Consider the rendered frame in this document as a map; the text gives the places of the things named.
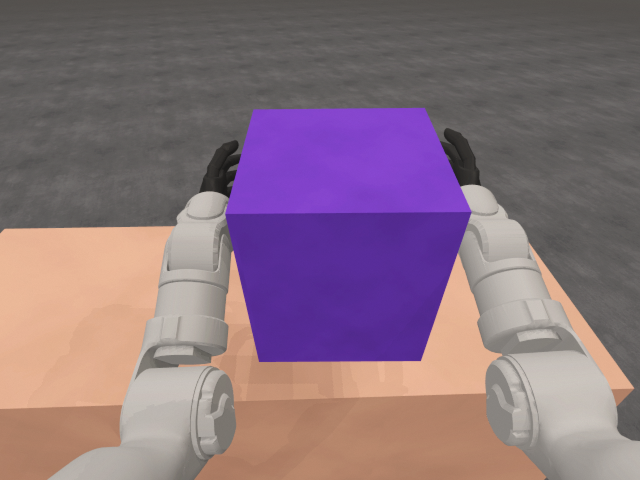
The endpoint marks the pedestal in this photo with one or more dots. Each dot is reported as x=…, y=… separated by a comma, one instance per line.
x=74, y=303

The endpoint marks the carton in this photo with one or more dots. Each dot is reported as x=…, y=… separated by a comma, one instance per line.
x=345, y=226

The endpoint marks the robot right hand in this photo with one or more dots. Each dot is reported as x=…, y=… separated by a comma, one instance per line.
x=462, y=158

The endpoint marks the robot left upper arm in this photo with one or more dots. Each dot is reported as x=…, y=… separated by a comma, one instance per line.
x=174, y=420

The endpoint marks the robot left hand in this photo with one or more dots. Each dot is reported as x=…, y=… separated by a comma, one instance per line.
x=217, y=178

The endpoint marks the robot right upper arm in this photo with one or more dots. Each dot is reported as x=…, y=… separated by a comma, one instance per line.
x=556, y=407

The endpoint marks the right robot forearm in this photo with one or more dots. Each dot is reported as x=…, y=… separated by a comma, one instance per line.
x=517, y=314

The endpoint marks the left robot forearm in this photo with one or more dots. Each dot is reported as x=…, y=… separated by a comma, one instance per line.
x=188, y=327

